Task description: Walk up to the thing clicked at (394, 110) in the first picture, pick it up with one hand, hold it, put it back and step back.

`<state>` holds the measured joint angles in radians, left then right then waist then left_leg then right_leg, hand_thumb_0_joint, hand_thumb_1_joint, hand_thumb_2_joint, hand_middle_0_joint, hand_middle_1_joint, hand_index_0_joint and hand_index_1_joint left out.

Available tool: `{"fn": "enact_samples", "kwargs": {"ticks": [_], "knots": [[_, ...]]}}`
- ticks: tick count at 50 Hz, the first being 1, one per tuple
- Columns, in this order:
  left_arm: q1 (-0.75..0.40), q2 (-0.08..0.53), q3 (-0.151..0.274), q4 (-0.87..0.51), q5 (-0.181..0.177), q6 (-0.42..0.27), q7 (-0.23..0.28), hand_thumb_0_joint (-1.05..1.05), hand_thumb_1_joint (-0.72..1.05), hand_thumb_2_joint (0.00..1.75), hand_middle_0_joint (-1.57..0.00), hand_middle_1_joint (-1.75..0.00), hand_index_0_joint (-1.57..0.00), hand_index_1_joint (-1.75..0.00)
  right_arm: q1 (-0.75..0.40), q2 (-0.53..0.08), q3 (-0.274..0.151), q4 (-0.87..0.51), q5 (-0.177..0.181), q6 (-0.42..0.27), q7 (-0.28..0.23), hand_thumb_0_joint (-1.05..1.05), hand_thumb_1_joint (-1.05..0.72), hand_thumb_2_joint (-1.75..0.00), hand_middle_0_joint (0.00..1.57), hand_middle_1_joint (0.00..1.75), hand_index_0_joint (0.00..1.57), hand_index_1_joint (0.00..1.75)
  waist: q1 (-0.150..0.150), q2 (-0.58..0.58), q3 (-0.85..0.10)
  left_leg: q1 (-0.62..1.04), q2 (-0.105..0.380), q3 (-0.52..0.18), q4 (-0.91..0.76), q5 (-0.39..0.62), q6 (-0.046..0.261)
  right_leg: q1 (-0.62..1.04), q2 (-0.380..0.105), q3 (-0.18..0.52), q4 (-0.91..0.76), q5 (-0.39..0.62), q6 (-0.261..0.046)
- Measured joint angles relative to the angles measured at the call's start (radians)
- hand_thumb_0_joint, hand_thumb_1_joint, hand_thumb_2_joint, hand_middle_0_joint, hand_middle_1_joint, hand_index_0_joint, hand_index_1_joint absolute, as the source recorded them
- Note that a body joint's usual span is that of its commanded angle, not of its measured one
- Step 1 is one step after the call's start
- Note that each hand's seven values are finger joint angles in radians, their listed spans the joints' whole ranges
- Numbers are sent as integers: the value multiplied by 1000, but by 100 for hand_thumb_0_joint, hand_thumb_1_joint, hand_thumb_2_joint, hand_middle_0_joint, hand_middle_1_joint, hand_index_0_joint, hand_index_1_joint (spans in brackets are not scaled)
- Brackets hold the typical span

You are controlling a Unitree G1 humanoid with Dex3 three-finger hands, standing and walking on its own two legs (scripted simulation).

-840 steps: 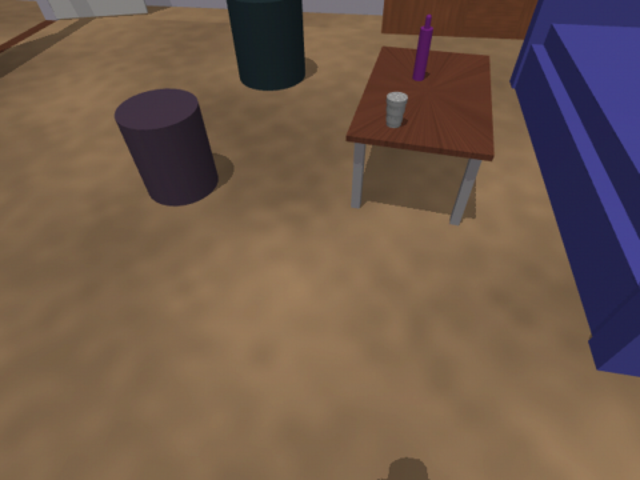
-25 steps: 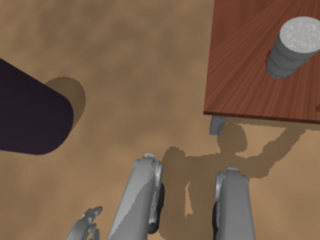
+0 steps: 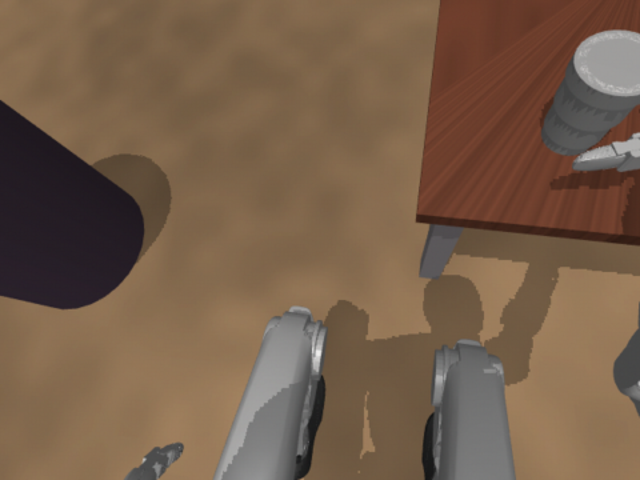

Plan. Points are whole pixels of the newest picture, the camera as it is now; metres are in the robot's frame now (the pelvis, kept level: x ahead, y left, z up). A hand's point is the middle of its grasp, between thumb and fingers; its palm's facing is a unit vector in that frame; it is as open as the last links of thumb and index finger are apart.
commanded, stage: close in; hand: right
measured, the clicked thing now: (590, 103) +0.57 -0.21 +0.02
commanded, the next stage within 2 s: rest palm in 0.06 s
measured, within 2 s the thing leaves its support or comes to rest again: leaves its support in 1.48 s
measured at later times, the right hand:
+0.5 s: hand (600, 110) +0.55 -0.21 +0.03, palm faces +0.14 +0.99 -0.02, open 16.2 cm
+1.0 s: hand (592, 105) +0.56 -0.21 +0.03, palm faces +0.15 +0.99 -0.02, open 10.5 cm
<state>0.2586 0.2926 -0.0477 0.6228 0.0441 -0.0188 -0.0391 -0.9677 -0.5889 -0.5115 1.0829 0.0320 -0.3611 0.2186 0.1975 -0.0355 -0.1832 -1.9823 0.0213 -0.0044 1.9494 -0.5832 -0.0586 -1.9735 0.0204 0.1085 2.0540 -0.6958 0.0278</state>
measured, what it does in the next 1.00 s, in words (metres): stands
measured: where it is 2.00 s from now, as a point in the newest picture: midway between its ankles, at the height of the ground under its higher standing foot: (367, 466)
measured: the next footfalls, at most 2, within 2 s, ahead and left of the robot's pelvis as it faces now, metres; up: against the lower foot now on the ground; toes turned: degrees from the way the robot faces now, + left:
none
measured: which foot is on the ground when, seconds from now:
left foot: down 0.00-1.00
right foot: down 0.00-1.00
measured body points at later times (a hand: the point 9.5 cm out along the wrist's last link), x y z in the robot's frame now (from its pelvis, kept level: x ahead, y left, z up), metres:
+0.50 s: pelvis +0.01 +0.00 +0.00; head +0.22 -0.03 +0.40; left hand +0.09 +0.28 -0.11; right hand +0.54 -0.26 +0.03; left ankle +0.11 +0.15 -0.41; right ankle +0.07 -0.13 -0.41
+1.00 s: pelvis +0.01 +0.00 +0.01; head +0.22 -0.03 +0.40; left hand +0.08 +0.28 -0.11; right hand +0.54 -0.26 +0.03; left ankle +0.11 +0.15 -0.41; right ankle +0.07 -0.13 -0.41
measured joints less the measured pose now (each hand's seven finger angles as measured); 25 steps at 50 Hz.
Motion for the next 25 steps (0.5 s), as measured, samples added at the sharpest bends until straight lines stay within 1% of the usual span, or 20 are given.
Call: {"fn": "enact_samples", "kwargs": {"ticks": [3,7,12,15,20,25], "knots": [[4,6,3,-7,0,7,-2,0,91,89,-19,-30,-20,-29,7,13,10,-2,3,-4,-5,-1,38,-1,8,2,6,3,-1,-2,6,5,2,-2,-1,-7,1,6,1,-3,-6,-4,1],[3,13,9,-12,0,16,-4,0,91,89,-19,-30,-20,-30,19,50,15,-37,14,-9,-14,-1,38,-2,8,2,6,3,-9,-3,20,6,6,-5,1,-15,-1,9,4,-6,-8,-9,3],[-9,9,17,-9,4,25,-3,0,90,90,-19,-30,-20,-30,24,86,17,-66,10,-26,-36,-1,36,-3,8,3,5,3,-15,-2,23,5,8,-6,9,-26,-3,10,6,-6,-4,-19,5],[-20,2,21,-10,6,33,-3,0,89,91,-19,-30,-19,-30,22,92,17,-63,4,-30,-51,-1,35,-4,8,3,6,4,-15,1,22,5,8,-7,13,-31,-1,12,5,-7,-2,-24,7],[-31,-3,25,-17,8,44,-4,0,87,92,-19,-29,-18,-30,27,100,29,-72,-3,-32,-62,-1,34,-5,9,4,7,4,-20,0,22,10,11,-10,11,-33,0,19,7,-10,-9,-23,8],[-40,-4,24,-17,6,46,-5,0,88,92,-20,-30,-19,-31,13,102,44,-55,1,-35,-60,-1,33,-6,17,8,15,9,-23,1,19,10,13,-11,6,-32,1,19,9,-12,-17,-19,8]]}}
